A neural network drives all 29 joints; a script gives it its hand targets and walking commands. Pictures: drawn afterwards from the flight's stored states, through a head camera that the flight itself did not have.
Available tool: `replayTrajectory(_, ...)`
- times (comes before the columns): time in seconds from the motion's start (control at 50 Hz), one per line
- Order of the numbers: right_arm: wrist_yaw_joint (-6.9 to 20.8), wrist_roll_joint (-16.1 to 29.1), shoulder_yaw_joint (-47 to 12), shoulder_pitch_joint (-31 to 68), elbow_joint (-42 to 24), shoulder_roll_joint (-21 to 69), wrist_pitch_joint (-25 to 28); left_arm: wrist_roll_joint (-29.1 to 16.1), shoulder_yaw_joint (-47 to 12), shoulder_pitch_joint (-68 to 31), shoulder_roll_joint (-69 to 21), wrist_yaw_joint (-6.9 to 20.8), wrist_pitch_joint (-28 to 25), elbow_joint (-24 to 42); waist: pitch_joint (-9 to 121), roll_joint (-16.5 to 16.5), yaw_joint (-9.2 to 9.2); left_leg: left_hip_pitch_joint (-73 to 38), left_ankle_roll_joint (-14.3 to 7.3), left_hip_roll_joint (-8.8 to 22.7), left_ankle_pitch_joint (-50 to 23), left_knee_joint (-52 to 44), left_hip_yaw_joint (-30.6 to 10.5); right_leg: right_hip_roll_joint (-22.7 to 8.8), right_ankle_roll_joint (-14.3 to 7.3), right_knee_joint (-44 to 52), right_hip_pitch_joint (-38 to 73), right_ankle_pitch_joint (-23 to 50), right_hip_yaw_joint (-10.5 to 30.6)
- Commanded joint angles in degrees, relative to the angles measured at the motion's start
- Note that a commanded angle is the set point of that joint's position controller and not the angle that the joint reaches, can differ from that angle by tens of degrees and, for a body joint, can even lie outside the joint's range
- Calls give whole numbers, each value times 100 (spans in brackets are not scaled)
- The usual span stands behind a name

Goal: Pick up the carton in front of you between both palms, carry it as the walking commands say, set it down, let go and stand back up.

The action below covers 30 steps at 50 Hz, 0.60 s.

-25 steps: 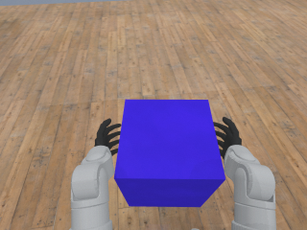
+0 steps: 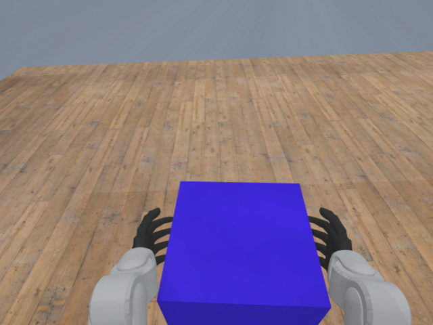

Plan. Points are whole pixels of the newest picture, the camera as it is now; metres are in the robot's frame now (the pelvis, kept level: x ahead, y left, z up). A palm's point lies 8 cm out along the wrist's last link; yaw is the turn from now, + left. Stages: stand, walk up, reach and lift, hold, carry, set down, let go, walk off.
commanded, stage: carry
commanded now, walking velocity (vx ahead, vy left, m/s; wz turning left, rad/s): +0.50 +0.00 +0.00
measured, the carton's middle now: (237, 270) +0.24 +0.00 +0.02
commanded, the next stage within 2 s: none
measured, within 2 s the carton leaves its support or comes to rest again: neither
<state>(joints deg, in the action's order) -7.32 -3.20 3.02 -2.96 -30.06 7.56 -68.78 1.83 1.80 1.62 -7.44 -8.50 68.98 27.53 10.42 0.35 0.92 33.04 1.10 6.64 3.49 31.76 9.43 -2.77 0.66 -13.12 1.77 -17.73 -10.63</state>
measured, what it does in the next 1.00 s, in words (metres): walks ahead: left foot, then right foot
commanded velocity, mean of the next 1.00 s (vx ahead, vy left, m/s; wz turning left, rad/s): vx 0.24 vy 0.00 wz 0.00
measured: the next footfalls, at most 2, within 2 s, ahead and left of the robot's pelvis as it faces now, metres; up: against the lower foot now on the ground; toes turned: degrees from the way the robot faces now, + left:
left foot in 0.08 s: +0.25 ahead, +0.14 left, +0.00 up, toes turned +11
right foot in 0.60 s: +0.57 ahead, -0.10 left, +0.00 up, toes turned -6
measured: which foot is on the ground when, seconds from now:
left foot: up 0.00-0.06, down 0.08-0.64, up 0.66-0.96, down 0.98-1.00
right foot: down 0.00-0.12, up 0.14-0.58, down 0.60-1.00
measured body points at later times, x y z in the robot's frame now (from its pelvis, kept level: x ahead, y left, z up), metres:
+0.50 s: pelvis +0.32 +0.03 +0.00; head +0.29 +0.04 +0.45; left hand +0.56 +0.18 +0.10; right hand +0.55 -0.13 +0.10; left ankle +0.21 +0.13 -0.74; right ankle +0.45 -0.11 -0.71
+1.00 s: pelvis +0.58 +0.00 -0.01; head +0.55 +0.00 +0.44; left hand +0.82 +0.15 +0.09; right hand +0.82 -0.15 +0.09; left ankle +0.64 +0.11 -0.74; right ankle +0.53 -0.09 -0.74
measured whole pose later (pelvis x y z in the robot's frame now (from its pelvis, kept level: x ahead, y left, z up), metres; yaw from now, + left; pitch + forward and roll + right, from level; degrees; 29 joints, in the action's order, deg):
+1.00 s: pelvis +0.58 +0.00 -0.01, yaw +0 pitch +1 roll -1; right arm -7.2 -3.7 1.6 -2.4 -33.4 7.5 -67.2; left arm 1.6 2.1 2.2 -7.5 -7.2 66.7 31.4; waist 5.1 -1.4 -0.2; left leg 19.0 -0.6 4.0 6.4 25.7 9.4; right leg -1.9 -1.2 -26.3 -9.4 -18.0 -12.4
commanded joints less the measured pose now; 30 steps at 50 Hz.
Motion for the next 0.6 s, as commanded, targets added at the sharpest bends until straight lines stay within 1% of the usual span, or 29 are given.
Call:
replayTrajectory(0.0, 492, 1443, -3339, 2242, -94, 3812, -35, -1360, -3347, -2400, -3835, 586, -1, 697, -84, 489, -82, -1535, -223, -423, 390, -525, 546, -890, -424, -856, -531, 2158, 38)
replayTrajectory(0.02, 476, 1428, -3252, 2237, -15, 3727, -37, -1352, -3345, -2477, -3726, 540, 6, 669, 264, 334, -194, -2477, -309, -478, 893, -560, 612, -688, -303, -1896, -929, 2522, -206)
replayTrajectory(0.04, 454, 1404, -3169, 2239, 31, 3560, -20, -1347, -3349, -2532, -3655, 491, 17, 681, 673, -670, -356, -3580, -635, 548, 1426, -960, -1046, -318, -65, -3640, -2081, 1743, -255)
replayTrajectory(0.06, 429, 1435, -3134, 2150, 69, 3490, 9, -1378, -3403, -2485, -3638, 464, 24, 743, 1189, -2315, -295, -4652, -1238, 1684, 1192, -1603, -3546, 385, 173, -5187, -3619, -659, 128)
replayTrajectory(0.08, 441, 1471, -3178, 2077, 71, 3687, 20, -1419, -3460, -2447, -3710, 465, 13, 695, 1199, -1935, -234, -4887, -1440, 1740, 34, -1706, -3595, 223, 63, -5955, -4196, -1041, 708)
replayTrajectory(0.1, 509, 1575, -3290, 2141, -43, 4043, 95, -1499, -3486, -2417, -4011, 507, -62, 750, 1260, -1364, -233, -4864, -1341, 1693, -1055, -1454, -2873, -130, -70, -6036, -4333, -884, 802)
replayTrajectory(0.12, 576, 1596, -3361, 2117, -86, 4389, 173, -1534, -3584, -2485, -4331, 577, -121, 691, 1185, -809, -275, -4419, -1152, 1522, -1669, -1337, -2485, -281, -45, -5881, -4236, -829, 846)
replayTrajectory(0.14, 648, 1649, -3482, 2226, -146, 4631, 227, -1496, -3612, -2436, -4619, 623, -194, 588, 1214, -520, -267, -4059, -922, 1375, -1420, -1479, -1991, -367, -83, -5380, -3954, -469, 922)
replayTrajectory(0.16, 726, 1710, -3574, 2275, -170, 4837, 290, -1457, -3680, -2377, -4848, 664, -272, 608, 1292, -613, -257, -3865, -807, 1277, -1001, -1652, -1670, -434, -81, -5005, -3694, -161, 962)
replayTrajectory(0.18, 793, 1720, -3625, 2266, -252, 4994, 348, -1438, -3769, -2281, -5051, 706, -336, 597, 1189, -647, -238, -3589, -712, 1222, -622, -1846, -1474, -401, -84, -4713, -3557, -64, 830)
replayTrajectory(0.2, 848, 1747, -3710, 2231, -330, 5058, 377, -1392, -3776, -2169, -5150, 733, -398, 592, 1078, -755, -223, -3529, -700, 1212, -381, -2001, -1315, -393, -107, -4392, -3607, -25, 699)
replayTrajectory(0.22, 889, 1742, -3754, 2179, -413, 5053, 400, -1353, -3785, -2098, -5207, 747, -438, 607, 981, -848, -208, -3482, -717, 1159, -182, -2146, -1158, -385, -105, -4093, -3627, 210, 609)
replayTrajectory(0.24, 908, 1721, -3760, 2104, -438, 4981, 405, -1311, -3769, -2039, -5204, 749, -457, 648, 870, -895, -209, -3448, -753, 1136, 15, -2279, -1078, -399, -92, -3821, -3651, 433, 578)
replayTrajectory(0.26, 916, 1712, -3774, 2022, -449, 4897, 399, -1264, -3754, -1966, -5158, 741, -462, 676, 742, -850, -216, -3428, -780, 1111, 160, -2393, -988, -401, -78, -3557, -3673, 638, 543)
replayTrajectory(0.28, 915, 1704, -3784, 1962, -485, 4786, 389, -1233, -3749, -1891, -5086, 729, -454, 706, 594, -804, -215, -3411, -782, 1053, 208, -2466, -850, -389, -61, -3211, -3682, 839, 484)
replayTrajectory(0.34, 869, 1703, -3743, 1971, -613, 4347, 308, -1204, -3687, -1892, -4698, 681, -366, 832, 88, -843, -211, -3299, -765, 893, 136, -2543, -413, -316, -31, -2349, -3661, 1358, 232)
replayTrajectory(0.38, 789, 1681, -3684, 2064, -674, 4041, 234, -1234, -3627, -2086, -4379, 634, -267, 954, -202, -846, -221, -3223, -733, 849, 69, -2504, -264, -267, -40, -2076, -3594, 1549, 62)
replayTrajectory(0.42, 663, 1597, -3542, 2069, -582, 3706, 138, -1250, -3501, -2161, -3994, 563, -143, 903, -439, -842, -228, -3171, -712, 841, 54, -2405, -199, -248, -63, -1883, -3505, 1595, -37)
replayTrajectory(0.46, 515, 1480, -3385, 2013, -453, 3394, 30, -1250, -3312, -2120, -3584, 489, -18, 743, -570, -860, -224, -3149, -692, 845, -91, -2229, -145, -233, -103, -1701, -3256, 1447, -119)
replayTrajectory(0.48, 442, 1420, -3315, 1998, -391, 3268, -26, -1258, -3225, -2090, -3416, 457, 38, 668, -563, -881, -206, -3118, -661, 832, -296, -2005, -87, -194, -134, -1615, -3002, 1297, -190)
replayTrajectory(0.5, 376, 1367, -3265, 1996, -320, 3191, -83, -1256, -3127, -2011, -3291, 429, 87, 575, -470, -794, -128, -3038, -549, 687, -1136, -1350, 150, -52, -166, -1402, -2490, 1232, -342)
replayTrajectory(0.52, 327, 1325, -3233, 1955, -266, 3152, -136, -1257, -3045, -1952, -3214, 407, 115, 501, -159, -541, -37, -2764, -314, 414, -1993, -313, 471, 156, -222, -1222, -1556, 1231, -447)
replayTrajectory(0.54, 303, 1325, -3217, 2002, -298, 3108, -172, -1238, -2989, -1908, -3172, 395, 126, 498, 452, 8, 79, -1958, -29, 118, -1232, 974, 494, -476, -355, -1299, -137, 2226, 284)
replayTrajectory(0.56, 302, 1384, -3285, 2013, -392, 3202, -201, -1242, -2983, -1845, -3141, 389, 110, 481, 1018, 1550, 72, -773, 186, -514, 857, 2720, 404, -1818, -983, -950, 833, 3430, 2337)
replayTrajectory(0.58, 332, 1517, -3439, 2110, -499, 3401, -190, -1372, -3083, -1857, -3427, 422, 66, 610, 1133, 2031, 81, -20, 119, -781, 2658, 3679, -149, -2283, -1502, -528, 1087, 4690, 3140)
